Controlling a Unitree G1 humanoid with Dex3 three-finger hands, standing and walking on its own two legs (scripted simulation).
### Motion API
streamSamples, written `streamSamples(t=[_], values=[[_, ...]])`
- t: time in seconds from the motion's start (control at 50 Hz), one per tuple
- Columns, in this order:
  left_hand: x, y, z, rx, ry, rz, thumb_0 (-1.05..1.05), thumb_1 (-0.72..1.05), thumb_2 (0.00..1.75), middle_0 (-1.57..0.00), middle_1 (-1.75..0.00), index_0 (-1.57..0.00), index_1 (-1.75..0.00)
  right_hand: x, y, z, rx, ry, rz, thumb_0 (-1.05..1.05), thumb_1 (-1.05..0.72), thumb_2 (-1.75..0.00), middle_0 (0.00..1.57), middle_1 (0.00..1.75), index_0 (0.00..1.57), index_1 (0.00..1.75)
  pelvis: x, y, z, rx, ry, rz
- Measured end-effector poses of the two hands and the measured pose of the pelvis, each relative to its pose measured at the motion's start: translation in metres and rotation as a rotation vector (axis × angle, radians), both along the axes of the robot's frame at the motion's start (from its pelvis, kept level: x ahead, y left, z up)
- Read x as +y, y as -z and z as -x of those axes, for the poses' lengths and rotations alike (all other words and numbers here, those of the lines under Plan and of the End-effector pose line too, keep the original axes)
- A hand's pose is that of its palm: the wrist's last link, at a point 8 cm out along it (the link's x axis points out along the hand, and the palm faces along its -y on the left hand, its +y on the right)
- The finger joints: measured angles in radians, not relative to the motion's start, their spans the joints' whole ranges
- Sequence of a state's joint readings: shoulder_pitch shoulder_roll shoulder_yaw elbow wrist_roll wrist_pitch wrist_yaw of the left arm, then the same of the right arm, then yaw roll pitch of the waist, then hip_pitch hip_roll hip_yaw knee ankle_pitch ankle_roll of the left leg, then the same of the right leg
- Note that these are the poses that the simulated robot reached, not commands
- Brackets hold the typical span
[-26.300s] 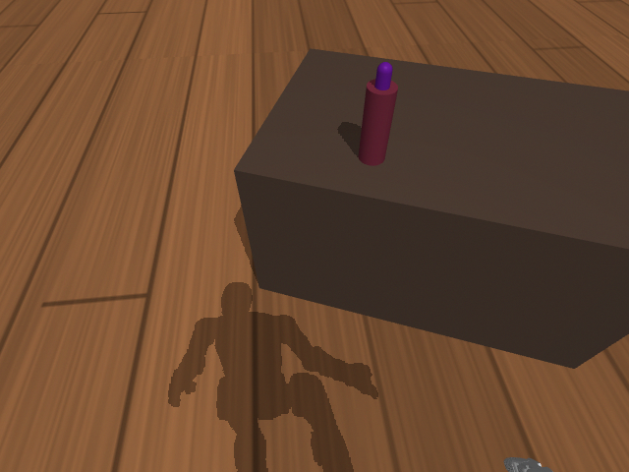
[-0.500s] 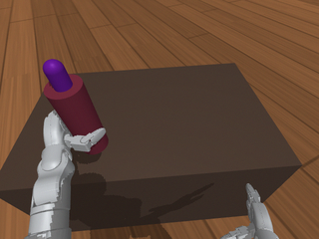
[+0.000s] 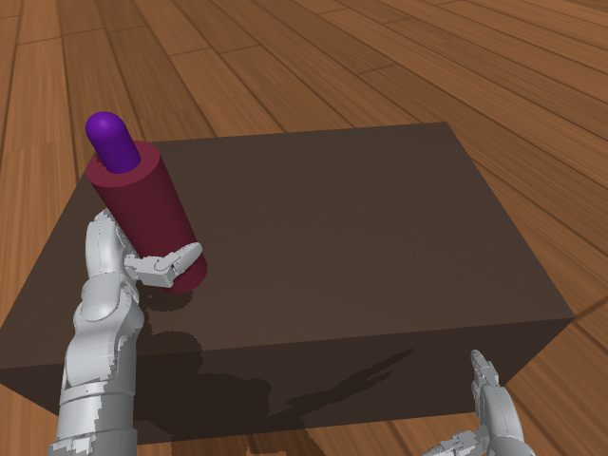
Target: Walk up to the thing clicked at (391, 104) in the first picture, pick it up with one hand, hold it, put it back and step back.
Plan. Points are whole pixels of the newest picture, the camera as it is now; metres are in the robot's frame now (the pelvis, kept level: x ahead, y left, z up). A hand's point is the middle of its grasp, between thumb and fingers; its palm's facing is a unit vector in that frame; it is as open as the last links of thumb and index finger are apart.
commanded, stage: hold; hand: left
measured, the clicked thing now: (150, 212) +0.34 +0.18 +0.19
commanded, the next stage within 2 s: crouch in 0.80 s
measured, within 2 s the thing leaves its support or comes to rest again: neither
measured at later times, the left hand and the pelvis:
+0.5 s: hand (163, 243) +0.33 +0.18 +0.13, palm faces +0.23 -0.97 +0.02, open 10.2 cm; pelvis +0.00 +0.00 +0.00, yaw +0 degrees
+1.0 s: hand (161, 231) +0.34 +0.18 +0.15, palm faces +0.23 -0.97 +0.03, open 10.2 cm; pelvis +0.00 +0.00 +0.00, yaw +0 degrees
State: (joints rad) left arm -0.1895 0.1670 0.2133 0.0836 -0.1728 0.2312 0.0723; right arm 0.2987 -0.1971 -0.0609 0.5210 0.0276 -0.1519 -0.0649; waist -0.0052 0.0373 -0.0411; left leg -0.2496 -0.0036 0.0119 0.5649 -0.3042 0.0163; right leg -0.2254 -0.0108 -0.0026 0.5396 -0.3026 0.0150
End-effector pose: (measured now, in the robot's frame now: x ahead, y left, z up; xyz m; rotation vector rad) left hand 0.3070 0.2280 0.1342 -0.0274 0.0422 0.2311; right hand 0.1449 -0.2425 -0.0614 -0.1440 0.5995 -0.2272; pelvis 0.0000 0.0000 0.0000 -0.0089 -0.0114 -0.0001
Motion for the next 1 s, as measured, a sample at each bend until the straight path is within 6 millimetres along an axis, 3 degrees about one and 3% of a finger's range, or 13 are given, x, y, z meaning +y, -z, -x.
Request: streamSamples(t=[0.58,1.0], values=[[-0.003,-0.001,0.006,-0.020,-0.004,-0.003,-0.02,-0.45,1.07,-0.66,-1.10,-0.74,-1.11,-0.003,-0.001,0.001,0.009,0.013,0.007,-0.01,0.51,-0.05,0.05,0.05,0.05,0.05,-0.001,-0.002,0.002,-0.010,0.000,0.001],[-0.002,-0.010,-0.004,-0.019,-0.004,0.003,-0.02,-0.46,1.08,-0.66,-1.10,-0.74,-1.11,0.000,-0.001,-0.002,0.003,-0.002,-0.005,-0.01,0.51,-0.05,0.05,0.05,0.05,0.05,-0.002,-0.003,0.000,-0.015,-0.003,-0.001]])
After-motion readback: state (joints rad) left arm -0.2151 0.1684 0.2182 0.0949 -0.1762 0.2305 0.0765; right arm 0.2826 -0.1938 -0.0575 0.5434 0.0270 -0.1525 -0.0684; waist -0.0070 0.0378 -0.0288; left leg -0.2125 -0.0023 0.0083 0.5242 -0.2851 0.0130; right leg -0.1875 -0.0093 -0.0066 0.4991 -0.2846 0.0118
